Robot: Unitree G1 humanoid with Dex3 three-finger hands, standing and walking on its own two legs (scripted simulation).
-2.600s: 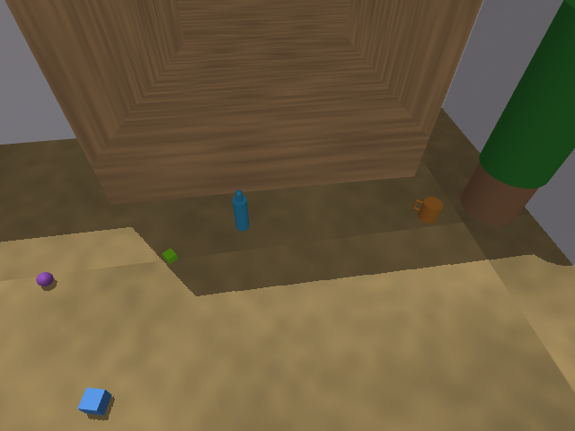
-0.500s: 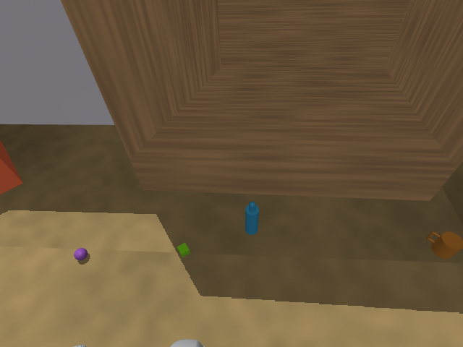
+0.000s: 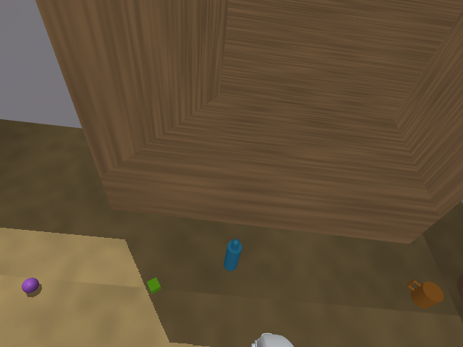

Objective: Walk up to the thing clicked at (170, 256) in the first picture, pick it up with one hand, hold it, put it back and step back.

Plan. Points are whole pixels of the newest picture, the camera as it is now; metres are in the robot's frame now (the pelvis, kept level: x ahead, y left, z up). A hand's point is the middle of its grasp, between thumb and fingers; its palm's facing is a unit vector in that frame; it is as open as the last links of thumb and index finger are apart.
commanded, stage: walk up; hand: left
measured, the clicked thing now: (154, 285) +0.50 +0.24 -0.76
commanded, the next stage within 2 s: none
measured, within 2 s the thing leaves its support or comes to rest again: neither
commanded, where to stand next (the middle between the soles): +0.18 -0.02 m, yaw +0 degrees
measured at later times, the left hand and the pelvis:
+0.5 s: hand (111, 336) +0.18 +0.21 -0.13, palm faces -0.05 -0.91 -0.42, open 7.4 cm; pelvis +0.10 -0.06 -0.01, yaw -1 degrees
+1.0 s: hand out of the picture +0.14 +0.23 -0.16, palm faces +0.01 -0.93 -0.36, open 7.4 cm; pelvis +0.11 -0.03 +0.00, yaw +1 degrees
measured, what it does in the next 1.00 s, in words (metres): walks ahead: right foot, then left foot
